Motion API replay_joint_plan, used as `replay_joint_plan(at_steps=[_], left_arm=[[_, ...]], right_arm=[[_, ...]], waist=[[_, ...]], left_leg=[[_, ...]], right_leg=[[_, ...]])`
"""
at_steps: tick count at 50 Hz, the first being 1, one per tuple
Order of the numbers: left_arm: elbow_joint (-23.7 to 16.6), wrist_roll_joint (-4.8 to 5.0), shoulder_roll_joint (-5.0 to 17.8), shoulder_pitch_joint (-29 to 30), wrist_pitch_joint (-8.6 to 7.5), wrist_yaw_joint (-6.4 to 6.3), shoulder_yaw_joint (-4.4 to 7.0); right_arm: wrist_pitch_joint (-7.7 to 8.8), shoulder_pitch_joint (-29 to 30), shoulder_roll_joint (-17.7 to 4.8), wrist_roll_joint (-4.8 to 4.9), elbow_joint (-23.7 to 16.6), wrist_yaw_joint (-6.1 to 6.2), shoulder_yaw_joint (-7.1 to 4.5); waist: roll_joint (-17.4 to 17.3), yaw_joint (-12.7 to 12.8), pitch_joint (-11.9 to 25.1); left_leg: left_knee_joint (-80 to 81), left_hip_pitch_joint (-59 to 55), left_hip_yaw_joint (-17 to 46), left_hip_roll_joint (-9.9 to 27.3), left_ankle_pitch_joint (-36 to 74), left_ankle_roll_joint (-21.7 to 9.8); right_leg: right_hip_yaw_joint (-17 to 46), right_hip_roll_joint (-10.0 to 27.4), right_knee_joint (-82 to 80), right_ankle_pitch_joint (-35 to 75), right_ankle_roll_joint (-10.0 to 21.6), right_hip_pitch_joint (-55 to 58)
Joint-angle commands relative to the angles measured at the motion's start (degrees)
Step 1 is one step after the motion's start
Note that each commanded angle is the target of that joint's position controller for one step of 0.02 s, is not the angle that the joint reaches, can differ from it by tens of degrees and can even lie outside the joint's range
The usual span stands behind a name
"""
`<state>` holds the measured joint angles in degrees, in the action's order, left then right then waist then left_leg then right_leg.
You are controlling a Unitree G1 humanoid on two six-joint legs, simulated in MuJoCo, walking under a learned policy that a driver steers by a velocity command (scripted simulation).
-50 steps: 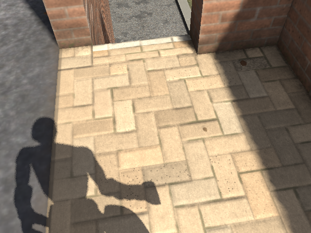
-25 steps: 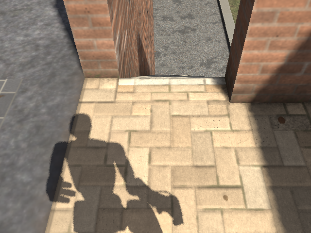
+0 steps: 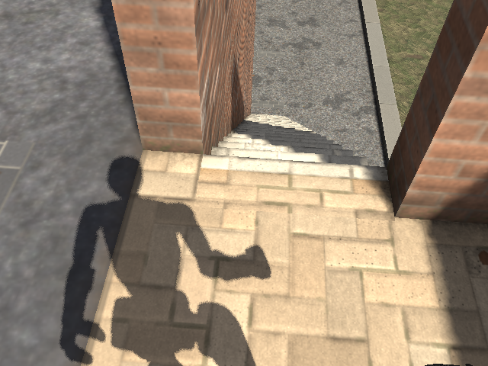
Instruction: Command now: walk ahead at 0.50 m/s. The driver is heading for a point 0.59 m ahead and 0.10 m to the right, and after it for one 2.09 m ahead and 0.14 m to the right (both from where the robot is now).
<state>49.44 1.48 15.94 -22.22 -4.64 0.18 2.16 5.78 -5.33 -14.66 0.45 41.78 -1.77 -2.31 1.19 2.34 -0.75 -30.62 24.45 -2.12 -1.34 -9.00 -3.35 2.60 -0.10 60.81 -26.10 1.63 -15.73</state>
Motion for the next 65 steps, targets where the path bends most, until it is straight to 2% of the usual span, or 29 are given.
replay_joint_plan(at_steps=[1,6,12,18,22,23,24,25,26,28,29,33,37,40,41,43,47,48,49,50,51,52,54,55,57,60,62,63,65], left_arm=[[-6.65,-0.48,7.04,5.10,-2.02,-0.16,1.66],[-7.14,-1.23,3.87,4.43,0.61,-0.54,1.61],[-10.45,-1.19,1.99,16.23,-0.08,0.13,0.96],[-14.49,-0.36,2.50,25.00,-0.96,2.10,0.73],[-12.50,-0.64,6.41,14.85,-1.59,1.97,2.36],[-9.81,-0.86,9.59,4.84,-1.52,1.33,3.77],[-8.93,-2.22,15.31,-2.83,-1.17,0.80,5.11],[-8.09,-1.53,13.62,-4.70,-0.69,0.90,4.67],[-8.54,-1.20,9.78,-1.80,-0.53,0.84,3.32],[-9.81,-2.39,7.92,5.04,0.08,0.79,2.39],[-10.28,-2.40,6.28,7.59,-0.12,0.91,1.79],[-9.05,-1.78,7.33,8.62,-1.00,1.10,1.96],[-6.90,-1.99,8.24,6.23,-0.32,0.02,1.98],[-4.73,-1.91,7.73,2.94,0.19,-0.18,1.76],[-4.78,-7.24,6.90,2.79,-1.99,3.20,1.56],[-6.52,-6.30,10.14,8.21,-2.91,5.04,3.41],[-5.80,-3.68,9.41,8.56,-1.71,4.55,3.32],[-5.83,-3.56,7.44,5.58,-1.27,4.86,2.79],[-5.52,-4.16,0.49,-6.25,-1.40,4.91,0.29],[-5.60,-4.51,3.76,-0.54,-0.85,4.62,1.40],[-7.82,-4.37,4.47,7.10,-0.12,4.32,1.94],[-7.51,-5.01,5.82,9.64,0.13,3.15,2.39],[-5.36,-5.52,3.93,7.15,0.27,1.77,1.83],[-4.44,-5.70,1.87,6.28,0.39,1.87,1.23],[-1.74,-4.26,1.35,2.15,1.00,3.58,1.39],[-1.42,-2.19,2.61,2.75,0.64,6.27,1.84],[-4.52,-1.49,4.38,6.32,-0.30,5.71,1.89],[-6.36,-1.04,7.42,13.17,-0.73,5.57,2.03],[-5.44,-1.57,6.59,15.70,-0.52,5.13,2.65]], right_arm=[[-0.22,-8.79,-6.68,-0.32,-0.14,0.13,-1.96],[1.04,-8.03,-7.41,-0.52,1.87,0.11,-2.19],[0.07,-13.34,-9.27,0.11,4.93,1.39,-2.32],[-1.46,-18.43,-10.61,0.64,8.19,1.67,-2.47],[-2.49,-15.72,-11.76,0.71,8.72,2.34,-2.69],[-2.50,-15.51,-10.00,0.04,8.03,2.43,-1.93],[-1.50,-19.52,-4.80,-0.50,6.04,2.22,-0.22],[-0.05,-20.78,-3.58,-0.18,6.68,1.74,0.40],[0.79,-17.16,-9.33,1.39,6.13,1.15,-1.14],[1.26,-9.48,-9.38,0.75,4.38,0.65,-1.03],[0.66,-9.64,-8.94,0.07,4.61,0.75,-1.27],[-1.51,-10.98,-5.77,-0.38,4.90,1.09,-0.58],[-1.05,-3.68,-4.95,-1.38,2.73,0.97,-0.25],[-0.79,-0.33,-4.11,-0.58,2.32,0.18,-0.21],[-1.26,-5.32,-2.95,-5.61,3.20,-1.79,1.61],[-1.44,-2.01,-6.33,-4.63,1.83,-1.01,0.59],[1.08,0.26,-8.65,-1.53,1.69,0.49,0.17],[2.29,-2.20,-12.89,-0.31,2.20,1.13,-1.07],[1.78,-4.60,-13.48,0.87,1.34,0.63,-0.34],[1.03,-12.70,-10.27,-1.05,3.86,0.79,-0.46],[1.21,-17.08,-13.98,-2.14,6.52,1.71,-2.00],[1.11,-15.09,-14.56,-1.67,6.60,2.45,-3.06],[1.12,-4.24,-5.53,-0.40,3.57,2.72,-0.27],[1.18,-0.47,-3.41,-0.07,2.39,2.54,0.66],[1.49,6.02,-4.40,0.26,0.39,1.91,0.49],[0.71,5.81,-6.64,0.07,2.45,-1.54,0.09],[0.33,-0.01,-1.63,0.82,5.20,-3.37,1.72],[0.59,-4.81,-3.95,0.70,4.57,-2.26,0.47],[0.58,0.15,-7.25,-0.18,3.33,-0.46,-0.53]], waist=[[-4.00,-4.77,4.46],[-4.99,-0.91,1.27],[-3.89,-4.84,-1.26],[-4.62,-7.56,-3.41],[-6.31,-0.70,2.64],[-4.45,3.26,9.76],[6.98,3.58,18.99],[15.72,3.33,23.77],[10.57,3.60,16.86],[1.50,1.03,5.87],[2.05,-0.99,3.77],[3.20,-4.12,1.78],[2.23,-2.65,-0.08],[4.05,-0.94,1.39],[5.05,-3.07,2.61],[2.60,-3.25,2.16],[-0.56,-3.20,4.81],[-4.44,-2.61,11.05],[-14.09,1.27,27.30],[-12.20,-5.59,25.72],[-9.80,-7.93,17.49],[-7.82,-7.35,10.33],[-6.49,-1.79,5.50],[-5.48,0.64,5.11],[-3.80,3.41,6.43],[-3.18,2.78,4.22],[-2.54,0.85,4.14],[0.41,-5.66,1.93],[-0.19,-4.92,3.65]], left_leg=[[16.26,-24.17,23.78,16.91,1.56,-11.23],[22.69,-13.06,13.82,13.73,10.44,-12.01],[23.35,-16.38,7.59,11.52,11.71,-9.04],[18.96,-25.64,8.78,15.37,11.05,-8.07],[6.04,-26.80,6.50,13.58,31.03,-4.74],[-6.21,-20.27,4.01,10.40,30.06,-2.91],[-28.32,1.41,0.26,3.39,11.47,0.99],[-40.10,13.70,5.58,-1.97,-22.76,2.01],[-44.93,19.34,8.90,2.01,-21.69,1.24],[-41.50,18.84,5.96,6.82,-12.98,0.96],[-37.83,15.45,6.35,8.66,-9.71,1.24],[-32.10,11.92,5.57,9.50,-3.72,3.29],[-16.48,11.41,3.83,7.74,7.31,4.62],[-6.05,4.63,2.02,4.36,17.10,4.45],[-7.37,5.00,3.26,4.24,15.06,5.82],[-4.69,6.31,5.29,5.71,8.92,5.77],[7.19,-6.18,0.59,2.54,20.97,0.38],[5.91,-17.61,1.99,4.56,39.07,-4.80],[2.65,-41.74,19.00,18.97,47.71,-18.00],[6.59,-44.15,28.14,22.55,41.13,-19.52],[10.62,-38.36,27.53,20.99,27.12,-15.57],[13.39,-31.02,24.40,19.55,16.09,-12.52],[17.33,-15.30,18.09,16.52,11.48,-9.77],[18.26,-9.11,15.21,14.44,11.26,-8.18],[15.94,-2.59,8.78,9.89,8.52,-5.16],[9.79,2.35,9.89,8.66,-4.59,-3.63],[8.67,-0.42,13.91,9.52,-12.43,-0.18],[7.66,-5.95,7.30,4.90,-13.45,1.32],[5.70,-14.67,5.85,4.89,-8.47,1.19]], right_leg=[[1.64,6.29,8.29,6.54,0.21,-26.44],[1.03,8.54,0.04,14.33,-1.93,-21.39],[-0.76,7.05,-19.58,30.80,-2.07,-22.84],[-1.79,4.79,-29.03,26.68,-0.22,-23.70],[-5.40,0.63,-33.95,21.13,3.47,-6.19],[-3.15,2.98,-32.30,23.18,5.82,9.34],[18.44,17.46,-32.40,19.20,13.08,32.47],[38.70,23.69,-41.49,13.18,17.67,39.04],[34.02,21.99,-42.84,8.94,15.08,34.06],[21.10,17.70,-46.00,13.92,12.66,17.97],[17.05,15.45,-48.06,17.64,11.90,12.19],[9.14,13.15,-53.01,25.40,12.84,4.46],[1.08,10.25,-51.41,43.03,10.66,4.91],[-3.61,7.69,-48.60,45.66,8.17,5.60],[-0.23,11.02,-47.15,45.91,12.68,6.05],[1.06,13.97,-44.63,47.18,12.11,9.75],[0.54,9.76,-34.27,48.13,5.94,11.19],[-3.38,4.64,-27.74,45.56,2.27,8.51],[-3.87,0.20,-17.85,20.86,-3.04,-3.29],[-2.75,-3.48,-8.36,-11.59,-5.16,-11.35],[-0.30,-1.84,-0.74,-17.71,-4.33,-17.40],[0.23,1.26,4.18,-15.04,-3.86,-20.57],[1.10,5.60,-0.34,-11.00,-4.33,-12.89],[0.29,6.39,-3.13,-8.43,-5.42,-6.79],[-2.72,5.84,-12.85,-0.25,-7.07,1.87],[-6.32,3.36,-28.07,17.23,-7.48,8.40],[-1.72,7.68,-32.48,23.32,-2.48,5.76],[1.99,9.49,-34.42,17.72,4.02,-4.01],[0.57,7.46,-37.47,2.23,3.27,-10.23]])
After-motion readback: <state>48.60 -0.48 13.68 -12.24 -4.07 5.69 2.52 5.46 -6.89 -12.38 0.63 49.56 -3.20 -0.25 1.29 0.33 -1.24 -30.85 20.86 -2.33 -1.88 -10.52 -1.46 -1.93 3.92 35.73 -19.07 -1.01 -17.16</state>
